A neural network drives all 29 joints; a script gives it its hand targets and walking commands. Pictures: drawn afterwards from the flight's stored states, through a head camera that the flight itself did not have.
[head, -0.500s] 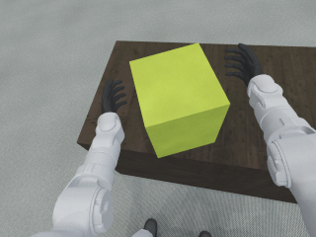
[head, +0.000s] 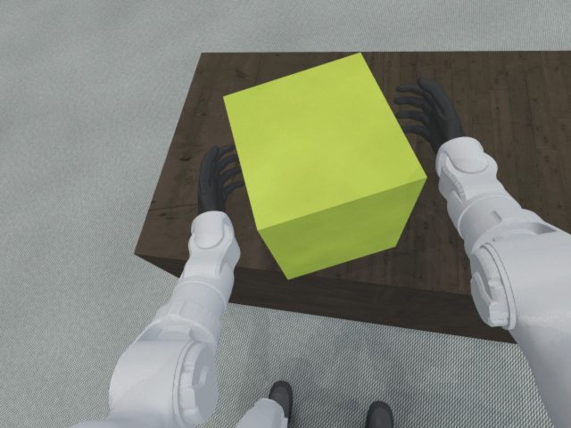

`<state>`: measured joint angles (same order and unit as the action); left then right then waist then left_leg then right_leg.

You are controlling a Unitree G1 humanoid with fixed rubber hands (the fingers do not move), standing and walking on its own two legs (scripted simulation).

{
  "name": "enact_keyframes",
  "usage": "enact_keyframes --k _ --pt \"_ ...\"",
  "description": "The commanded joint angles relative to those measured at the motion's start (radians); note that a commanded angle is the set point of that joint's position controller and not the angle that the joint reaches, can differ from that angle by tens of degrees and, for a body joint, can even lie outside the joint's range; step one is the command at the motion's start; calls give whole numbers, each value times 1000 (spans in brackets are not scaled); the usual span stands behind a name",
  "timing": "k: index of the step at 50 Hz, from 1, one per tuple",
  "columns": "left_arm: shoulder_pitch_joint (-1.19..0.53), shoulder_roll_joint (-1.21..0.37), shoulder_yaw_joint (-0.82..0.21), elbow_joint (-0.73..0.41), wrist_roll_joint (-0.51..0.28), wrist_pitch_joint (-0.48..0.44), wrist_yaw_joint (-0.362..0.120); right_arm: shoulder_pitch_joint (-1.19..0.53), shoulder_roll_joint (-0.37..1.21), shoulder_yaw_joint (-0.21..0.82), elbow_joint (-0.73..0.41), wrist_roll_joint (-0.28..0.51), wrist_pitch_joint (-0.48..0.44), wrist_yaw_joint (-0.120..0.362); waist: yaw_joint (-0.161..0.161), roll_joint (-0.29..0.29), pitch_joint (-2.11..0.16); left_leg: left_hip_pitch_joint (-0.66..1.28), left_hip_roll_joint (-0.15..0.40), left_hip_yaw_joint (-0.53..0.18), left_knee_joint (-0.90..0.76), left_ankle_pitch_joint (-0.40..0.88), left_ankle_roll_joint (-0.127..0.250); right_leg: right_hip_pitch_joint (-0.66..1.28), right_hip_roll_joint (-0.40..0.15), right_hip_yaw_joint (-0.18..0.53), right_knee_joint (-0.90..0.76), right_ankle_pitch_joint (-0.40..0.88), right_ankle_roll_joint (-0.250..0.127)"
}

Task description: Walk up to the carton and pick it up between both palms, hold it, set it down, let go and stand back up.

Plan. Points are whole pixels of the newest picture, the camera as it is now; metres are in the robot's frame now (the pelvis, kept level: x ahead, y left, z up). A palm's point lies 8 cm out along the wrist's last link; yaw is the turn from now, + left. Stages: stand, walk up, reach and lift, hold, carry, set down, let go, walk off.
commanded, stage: reach and lift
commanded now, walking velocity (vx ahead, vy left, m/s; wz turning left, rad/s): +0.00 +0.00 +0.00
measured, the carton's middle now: (319, 180) +0.47 +0.08 -0.06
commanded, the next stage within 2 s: none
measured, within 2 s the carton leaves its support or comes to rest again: neither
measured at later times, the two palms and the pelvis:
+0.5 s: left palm (216, 202) +0.39 +0.21 +0.01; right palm (427, 139) +0.51 -0.06 +0.03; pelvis +0.00 +0.00 +0.01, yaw +0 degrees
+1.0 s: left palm (219, 205) +0.38 +0.21 +0.00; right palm (427, 144) +0.51 -0.06 +0.02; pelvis +0.02 -0.01 +0.02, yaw +1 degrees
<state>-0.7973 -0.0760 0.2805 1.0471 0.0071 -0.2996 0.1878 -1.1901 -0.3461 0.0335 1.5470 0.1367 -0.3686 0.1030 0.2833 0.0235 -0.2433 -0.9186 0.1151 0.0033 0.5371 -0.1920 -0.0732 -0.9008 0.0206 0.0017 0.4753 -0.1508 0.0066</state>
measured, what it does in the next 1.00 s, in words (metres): stands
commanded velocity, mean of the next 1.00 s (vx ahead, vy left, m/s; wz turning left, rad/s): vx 0.00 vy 0.00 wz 0.00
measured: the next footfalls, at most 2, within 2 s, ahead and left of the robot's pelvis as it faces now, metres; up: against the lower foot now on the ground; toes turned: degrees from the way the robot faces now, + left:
none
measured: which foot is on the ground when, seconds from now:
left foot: down 0.00-1.00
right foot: down 0.00-1.00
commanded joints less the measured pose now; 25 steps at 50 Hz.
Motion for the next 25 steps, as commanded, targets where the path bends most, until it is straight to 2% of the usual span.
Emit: enact_keyframes --k 1,2,3,4,5,6,7,8,9,10,11,12,13,14,15,16,17,18,19,20,22,23,24,25 --pt "-310 64 43 -125 32 -40 0 -463 -42 -27 -136 -50 -40 -13 3 -239 -843 263 -103 143 32 541 5 646 72 -38 87 512 9" --pt "-311 58 36 -117 51 -34 2 -473 -33 -47 -152 -67 -43 -13 3 -217 -804 258 -103 150 20 519 11 660 71 -43 72 480 10" --pt "-340 38 36 -138 42 -40 7 -483 -11 -59 -193 -85 -48 -15 2 -253 -872 197 -120 160 18 504 11 692 68 -40 85 517 10" --pt "-304 56 37 -144 37 -41 4 -450 -35 -94 -188 -104 -52 -25 -18 -244 -848 210 -120 160 18 522 2 692 65 -39 91 540 11" --pt "-330 31 44 -145 50 -40 6 -481 -30 -95 -173 -117 -50 -28 -3 -258 -873 235 -125 164 13 519 6 702 65 -46 89 570 15" --pt "-342 25 27 -147 37 -33 4 -481 -14 -82 -163 -107 -43 -25 -21 -242 -850 217 -126 163 16 497 6 721 64 -45 96 542 7" --pt "-325 33 68 -123 79 -33 -2 -474 24 -87 -172 -116 -34 -27 14 -246 -822 195 -137 178 17 463 19 730 56 -31 101 553 18" --pt "-323 52 78 -101 77 -33 -4 -459 10 -98 -185 -143 -35 -32 -7 -288 -797 171 -132 177 -3 452 22 754 53 -26 91 574 24" --pt "-354 34 59 -117 76 -37 -4 -458 23 -117 -161 -155 -36 -36 -33 -269 -846 145 -132 165 -11 433 19 775 55 -23 103 580 20" --pt "-310 26 68 -122 87 -39 -1 -435 6 -121 -170 -171 -41 -45 -25 -278 -827 168 -129 172 -13 454 10 761 64 -32 91 577 20" --pt "-326 28 106 -102 103 -29 -3 -468 17 -138 -172 -191 -33 -56 -21 -321 -786 148 -131 170 -21 426 23 781 64 -25 84 571 25" --pt "-367 8 71 -137 105 -35 2 -460 43 -146 -138 -193 -26 -55 -38 -289 -796 159 -133 171 -28 410 20 769 57 -27 91 514 17" --pt "-370 14 66 -130 93 -28 5 -462 31 -147 -158 -192 -30 -55 -40 -286 -808 198 -133 168 -15 442 16 762 61 -43 86 528 15" --pt "-335 30 76 -131 102 -24 6 -445 30 -140 -156 -177 -18 -53 -19 -282 -791 230 -135 177 -27 453 10 754 70 -46 62 514 18" --pt "-345 -13 56 -156 106 -18 8 -437 61 -154 -154 -177 -22 -52 -33 -244 -806 236 -131 174 -17 485 9 734 73 -34 62 510 9" --pt "-366 -14 56 -167 99 -16 11 -456 58 -161 -154 -165 -19 -46 -23 -215 -783 247 -129 167 -12 476 0 709 75 -42 58 453 4" --pt "-364 -27 70 -151 120 -13 16 -458 55 -179 -137 -201 -15 -50 -34 -220 -770 264 -129 171 -24 474 -4 684 79 -49 36 426 1" --pt "-395 -13 74 -144 132 -14 21 -470 57 -209 -150 -220 -14 -53 -37 -227 -779 273 -126 167 -14 462 8 653 72 -42 38 407 -4" --pt "-397 -29 74 -156 122 -11 27 -459 72 -190 -173 -204 -14 -48 -11 -224 -760 277 -131 170 -24 461 11 659 73 -39 31 389 -3" --pt "-373 -55 58 -150 124 -3 25 -432 93 -182 -149 -191 0 -39 -17 -218 -740 280 -127 166 -29 461 16 657 77 -44 31 370 -5" --pt "-390 -61 66 -159 146 1 21 -458 115 -203 -162 -204 6 -32 -20 -178 -753 336 -124 168 -20 500 8 623 74 -55 16 332 -11" --pt "-362 -81 67 -175 159 0 24 -419 130 -223 -171 -234 2 -28 -17 -172 -717 366 -118 169 -32 501 9 589 87 -71 -3 282 -18" --pt "-379 -63 86 -193 185 0 30 -406 145 -243 -176 -243 6 -29 -11 -145 -748 405 -125 174 -37 520 9 563 81 -65 -11 286 -19" --pt "-396 -82 73 -178 161 8 27 -428 137 -248 -184 -252 5 -32 -21 -160 -740 379 -118 168 -23 520 9 565 77 -62 -4 289 -22"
